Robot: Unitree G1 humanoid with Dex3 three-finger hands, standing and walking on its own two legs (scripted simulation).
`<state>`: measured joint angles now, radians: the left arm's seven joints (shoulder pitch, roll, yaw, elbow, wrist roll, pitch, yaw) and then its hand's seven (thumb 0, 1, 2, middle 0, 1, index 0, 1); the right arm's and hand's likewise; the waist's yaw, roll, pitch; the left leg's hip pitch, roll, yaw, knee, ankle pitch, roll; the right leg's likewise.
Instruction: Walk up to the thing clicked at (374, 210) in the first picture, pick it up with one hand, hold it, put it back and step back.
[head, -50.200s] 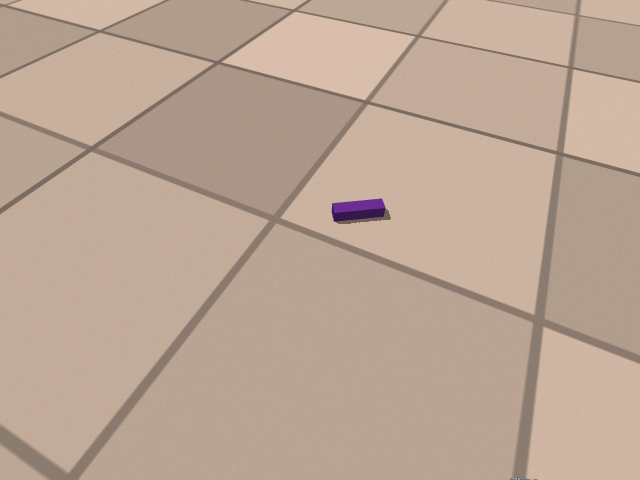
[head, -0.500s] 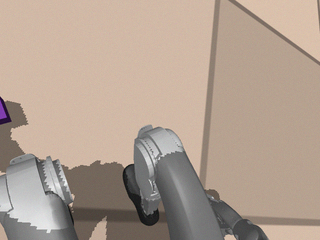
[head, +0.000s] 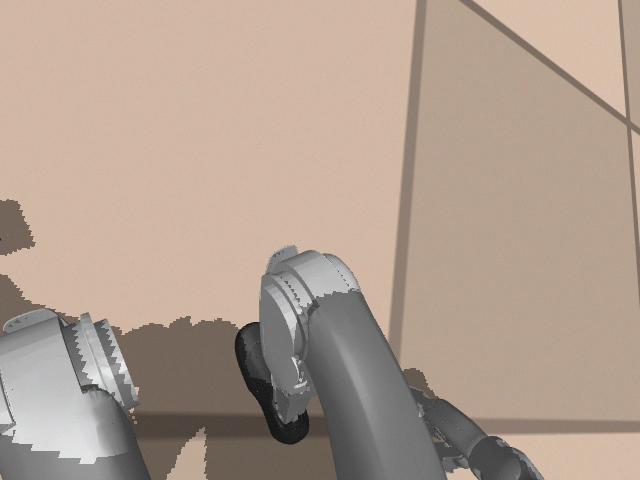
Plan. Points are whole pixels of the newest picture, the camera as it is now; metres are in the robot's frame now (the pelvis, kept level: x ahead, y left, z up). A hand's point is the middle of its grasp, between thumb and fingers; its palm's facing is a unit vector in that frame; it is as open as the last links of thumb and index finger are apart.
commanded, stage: open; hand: left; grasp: from above
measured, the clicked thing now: out of the picture +0.41 +0.36 -0.27
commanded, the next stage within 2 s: withdraw in 0.44 s
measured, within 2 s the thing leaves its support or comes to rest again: neither
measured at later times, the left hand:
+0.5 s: hand out of the picture +0.40 +0.36 -0.24, palm faces -0.43 -0.19 -0.88, open 13.8 cm
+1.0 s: hand out of the picture +0.41 +0.40 -0.10, palm faces -0.32 -0.07 -0.94, open 14.1 cm
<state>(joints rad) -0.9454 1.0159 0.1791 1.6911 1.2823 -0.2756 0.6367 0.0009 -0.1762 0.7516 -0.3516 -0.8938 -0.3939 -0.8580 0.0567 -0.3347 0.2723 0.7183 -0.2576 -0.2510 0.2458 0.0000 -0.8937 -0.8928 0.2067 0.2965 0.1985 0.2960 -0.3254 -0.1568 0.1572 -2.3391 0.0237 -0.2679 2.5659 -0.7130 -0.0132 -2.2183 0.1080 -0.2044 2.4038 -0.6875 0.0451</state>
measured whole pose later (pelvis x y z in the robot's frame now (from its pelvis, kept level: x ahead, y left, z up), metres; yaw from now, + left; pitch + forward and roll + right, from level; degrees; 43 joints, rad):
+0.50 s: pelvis +0.00 +0.00 +0.00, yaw +0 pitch +26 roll -14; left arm -0.94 1.03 0.17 1.68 1.27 -0.30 0.60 0.00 -0.45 0.96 -0.06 -1.05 -0.09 -1.03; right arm 0.05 -0.33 0.29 0.69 -0.26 -0.22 0.23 0.00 -0.89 -0.89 0.21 0.30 0.20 0.30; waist -0.32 -0.16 0.15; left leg -2.34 0.02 -0.27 2.56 -0.70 -0.01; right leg -2.21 0.11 -0.21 2.39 -0.67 0.05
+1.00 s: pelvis +0.00 +0.00 +0.03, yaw +4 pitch +32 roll -11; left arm -0.79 0.81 0.09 1.22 1.14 -0.10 0.38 0.00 -0.49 0.98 -0.07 -0.99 -0.08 -0.98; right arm 0.11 -0.28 0.10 0.73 -0.14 -0.13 0.25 0.00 -0.90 -0.89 0.21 0.30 0.20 0.30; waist -0.19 0.00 -0.07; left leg -2.30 0.02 -0.18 2.43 -0.70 0.00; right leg -2.19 0.08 -0.14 2.31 -0.71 0.03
